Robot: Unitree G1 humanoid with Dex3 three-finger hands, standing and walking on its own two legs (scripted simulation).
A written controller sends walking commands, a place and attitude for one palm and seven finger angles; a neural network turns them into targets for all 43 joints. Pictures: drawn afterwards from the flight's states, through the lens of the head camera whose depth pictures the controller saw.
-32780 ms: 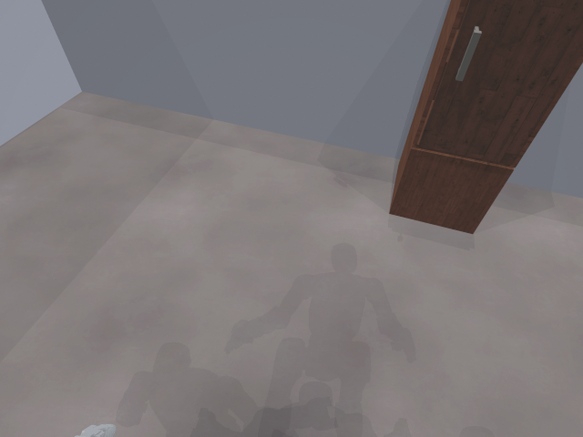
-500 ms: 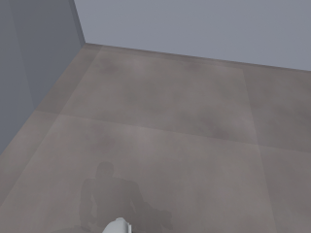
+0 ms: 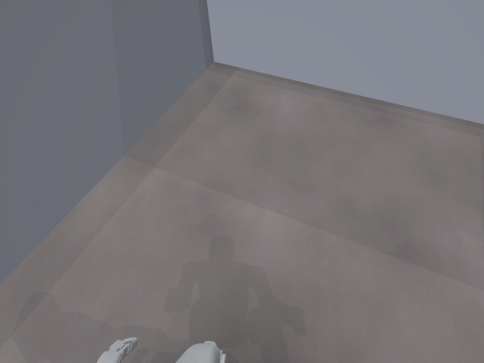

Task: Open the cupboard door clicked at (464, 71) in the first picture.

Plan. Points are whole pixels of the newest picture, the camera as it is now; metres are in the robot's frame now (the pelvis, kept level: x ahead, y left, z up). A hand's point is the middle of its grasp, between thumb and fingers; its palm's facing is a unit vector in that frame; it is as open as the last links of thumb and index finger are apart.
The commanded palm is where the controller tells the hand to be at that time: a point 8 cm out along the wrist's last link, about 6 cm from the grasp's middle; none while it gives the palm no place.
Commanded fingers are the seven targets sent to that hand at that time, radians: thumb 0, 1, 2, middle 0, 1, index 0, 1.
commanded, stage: turn to face it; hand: left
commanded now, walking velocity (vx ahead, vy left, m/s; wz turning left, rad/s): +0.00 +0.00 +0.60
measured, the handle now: out of the picture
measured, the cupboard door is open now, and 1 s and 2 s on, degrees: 50 50 50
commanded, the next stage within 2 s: none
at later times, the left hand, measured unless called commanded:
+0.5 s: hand out of the picture +0.05 +0.23 -0.16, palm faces +0.34 -0.91 -0.25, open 7.4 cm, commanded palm none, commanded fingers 0.00 0.90 0.90 -0.20 -0.30 -0.20 -0.30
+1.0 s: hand out of the picture +0.00 +0.16 -0.17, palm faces +0.62 -0.75 -0.22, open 7.3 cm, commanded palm none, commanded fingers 0.00 0.90 0.90 -0.20 -0.30 -0.20 -0.30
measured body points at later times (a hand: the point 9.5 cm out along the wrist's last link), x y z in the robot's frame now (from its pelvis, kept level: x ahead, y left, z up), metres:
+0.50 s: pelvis +0.04 +0.00 +0.01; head +0.09 +0.03 +0.45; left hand +0.03 +0.28 -0.14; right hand +0.22 -0.21 -0.13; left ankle +0.02 +0.11 -0.73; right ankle +0.08 -0.16 -0.66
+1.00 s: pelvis +0.07 -0.04 +0.00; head +0.11 +0.01 +0.45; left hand -0.03 +0.20 -0.15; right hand +0.30 -0.18 -0.14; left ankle +0.00 +0.05 -0.71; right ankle +0.11 -0.14 -0.73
